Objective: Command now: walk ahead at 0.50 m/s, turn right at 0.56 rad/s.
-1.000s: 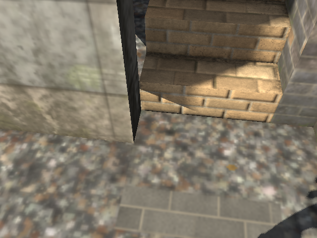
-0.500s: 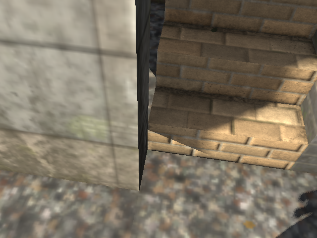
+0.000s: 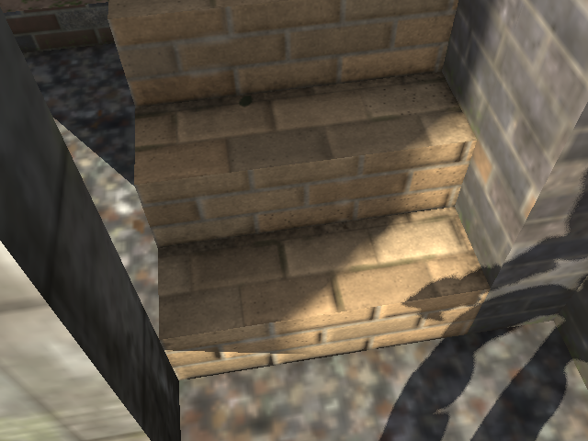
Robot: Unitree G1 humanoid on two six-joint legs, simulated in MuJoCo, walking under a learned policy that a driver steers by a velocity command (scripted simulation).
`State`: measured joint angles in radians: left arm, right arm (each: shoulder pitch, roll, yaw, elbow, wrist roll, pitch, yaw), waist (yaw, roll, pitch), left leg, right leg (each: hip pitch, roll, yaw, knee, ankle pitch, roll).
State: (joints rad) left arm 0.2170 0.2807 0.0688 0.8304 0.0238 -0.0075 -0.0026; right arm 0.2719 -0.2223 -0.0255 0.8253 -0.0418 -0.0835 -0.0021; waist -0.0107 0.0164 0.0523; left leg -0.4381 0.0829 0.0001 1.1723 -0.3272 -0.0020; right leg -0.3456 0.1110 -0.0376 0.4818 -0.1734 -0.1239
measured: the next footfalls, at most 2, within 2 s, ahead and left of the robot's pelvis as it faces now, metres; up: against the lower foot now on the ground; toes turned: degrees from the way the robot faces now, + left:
left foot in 0.36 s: +0.37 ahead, +0.11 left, +0.00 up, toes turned -14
right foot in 0.78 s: +0.34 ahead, -0.14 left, +0.00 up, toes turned -20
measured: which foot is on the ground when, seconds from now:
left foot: up 0.00-0.34, down 0.36-0.80, up 0.82-1.00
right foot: down 0.00-0.38, up 0.40-0.76, down 0.78-1.00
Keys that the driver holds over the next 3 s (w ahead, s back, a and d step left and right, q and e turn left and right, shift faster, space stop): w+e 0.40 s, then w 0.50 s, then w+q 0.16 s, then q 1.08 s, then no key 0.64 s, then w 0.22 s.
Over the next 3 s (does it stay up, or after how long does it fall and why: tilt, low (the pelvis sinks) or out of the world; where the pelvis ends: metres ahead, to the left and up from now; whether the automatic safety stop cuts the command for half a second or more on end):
stays up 0.28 -0.12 0.00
